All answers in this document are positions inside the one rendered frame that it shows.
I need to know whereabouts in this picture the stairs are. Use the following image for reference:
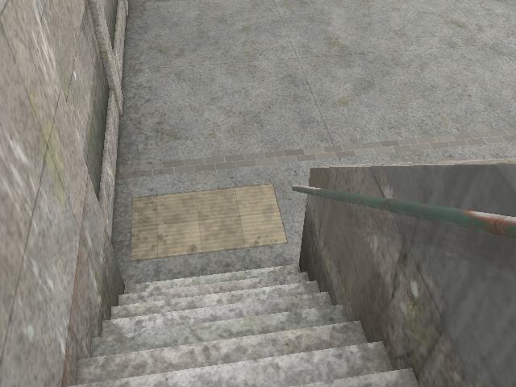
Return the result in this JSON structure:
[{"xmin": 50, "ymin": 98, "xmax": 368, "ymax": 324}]
[{"xmin": 68, "ymin": 264, "xmax": 419, "ymax": 387}]

